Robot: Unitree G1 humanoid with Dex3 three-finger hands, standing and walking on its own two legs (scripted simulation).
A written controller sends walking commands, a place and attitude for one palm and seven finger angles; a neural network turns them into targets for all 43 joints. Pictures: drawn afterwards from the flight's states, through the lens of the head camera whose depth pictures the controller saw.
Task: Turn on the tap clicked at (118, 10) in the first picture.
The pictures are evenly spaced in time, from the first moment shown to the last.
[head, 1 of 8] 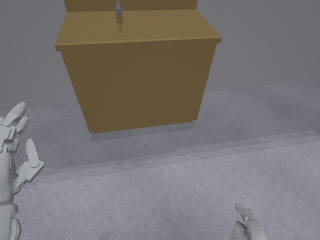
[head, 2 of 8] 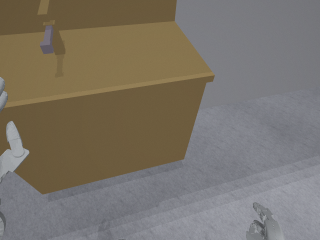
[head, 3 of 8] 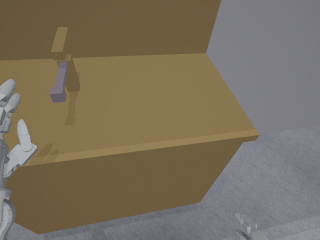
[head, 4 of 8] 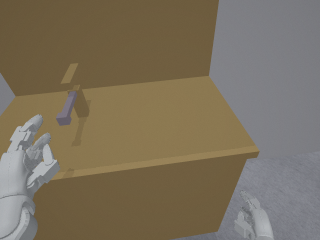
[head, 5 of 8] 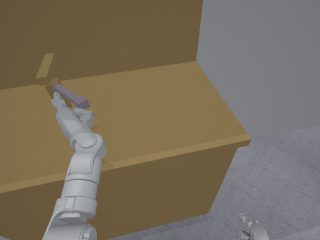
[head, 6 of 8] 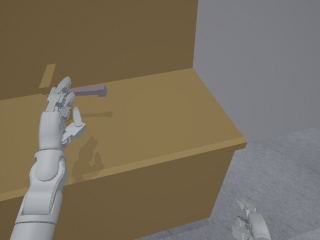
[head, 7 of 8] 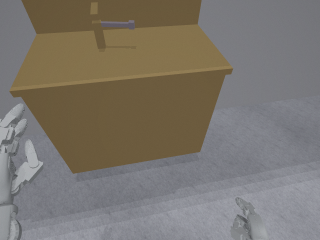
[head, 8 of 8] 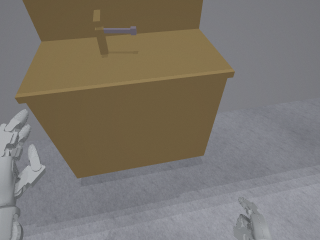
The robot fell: no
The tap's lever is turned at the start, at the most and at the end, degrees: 0 79 79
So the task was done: yes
